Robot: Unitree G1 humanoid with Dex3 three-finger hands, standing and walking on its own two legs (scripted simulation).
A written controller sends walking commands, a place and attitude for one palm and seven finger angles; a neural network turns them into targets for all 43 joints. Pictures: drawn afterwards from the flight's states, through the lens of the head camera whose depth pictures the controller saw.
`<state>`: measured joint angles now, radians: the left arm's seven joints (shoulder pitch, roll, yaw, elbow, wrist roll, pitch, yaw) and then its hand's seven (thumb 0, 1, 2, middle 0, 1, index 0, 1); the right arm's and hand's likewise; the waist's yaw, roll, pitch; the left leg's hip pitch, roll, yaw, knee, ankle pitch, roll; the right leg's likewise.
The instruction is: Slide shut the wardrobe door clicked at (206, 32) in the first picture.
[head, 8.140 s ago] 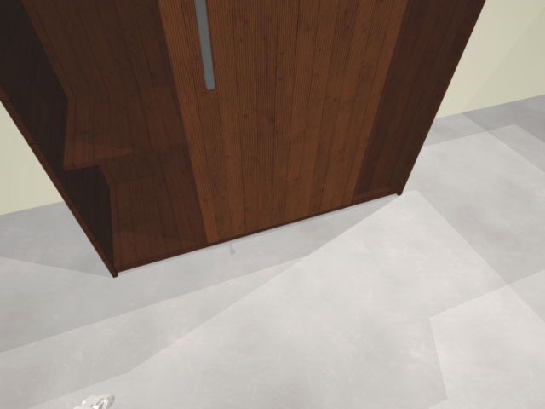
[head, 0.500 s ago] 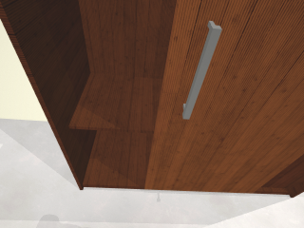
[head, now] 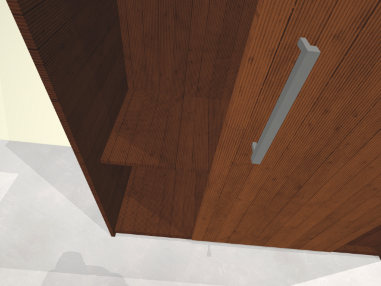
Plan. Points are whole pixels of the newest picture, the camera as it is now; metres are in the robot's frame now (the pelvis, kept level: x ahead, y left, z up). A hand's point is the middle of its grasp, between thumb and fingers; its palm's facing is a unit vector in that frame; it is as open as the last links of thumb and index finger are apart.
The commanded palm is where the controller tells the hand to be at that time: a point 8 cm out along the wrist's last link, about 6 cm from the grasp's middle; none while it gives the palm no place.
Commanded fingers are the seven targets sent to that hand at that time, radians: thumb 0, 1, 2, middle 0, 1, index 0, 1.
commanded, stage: come to a stop and stand still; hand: right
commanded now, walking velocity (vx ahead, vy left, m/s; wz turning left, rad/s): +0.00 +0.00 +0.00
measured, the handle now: (275, 111) +0.44 -0.12 +0.17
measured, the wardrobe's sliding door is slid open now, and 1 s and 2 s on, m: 0.39 0.39 0.39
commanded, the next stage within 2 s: look again from close up in 0.40 s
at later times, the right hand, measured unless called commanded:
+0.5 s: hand out of the picture +0.01 -0.15 -0.16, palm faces +0.01 +0.97 -0.22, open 7.3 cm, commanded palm none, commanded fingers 0.00 -0.90 -0.90 0.20 0.30 0.20 0.30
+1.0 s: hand out of the picture +0.01 -0.15 -0.17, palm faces +0.02 +0.98 -0.20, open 7.3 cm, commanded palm none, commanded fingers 0.00 -0.90 -0.90 0.20 0.30 0.20 0.30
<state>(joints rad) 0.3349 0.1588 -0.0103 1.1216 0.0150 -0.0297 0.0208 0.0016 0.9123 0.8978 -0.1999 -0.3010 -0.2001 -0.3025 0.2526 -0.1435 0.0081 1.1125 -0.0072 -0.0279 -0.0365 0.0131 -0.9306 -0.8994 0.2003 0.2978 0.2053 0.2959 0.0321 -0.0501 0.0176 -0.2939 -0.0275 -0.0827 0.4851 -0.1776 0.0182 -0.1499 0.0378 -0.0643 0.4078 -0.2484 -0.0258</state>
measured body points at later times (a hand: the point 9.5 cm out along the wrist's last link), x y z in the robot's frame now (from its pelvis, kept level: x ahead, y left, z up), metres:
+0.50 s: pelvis +0.01 +0.02 +0.00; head +0.02 +0.04 +0.45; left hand +0.00 +0.24 -0.17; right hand +0.01 -0.20 -0.15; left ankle +0.05 +0.10 -0.74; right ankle -0.02 -0.10 -0.74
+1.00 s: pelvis +0.02 +0.02 +0.00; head +0.02 +0.03 +0.45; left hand -0.02 +0.22 -0.17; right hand +0.01 -0.20 -0.15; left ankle +0.05 +0.10 -0.74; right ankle -0.02 -0.10 -0.74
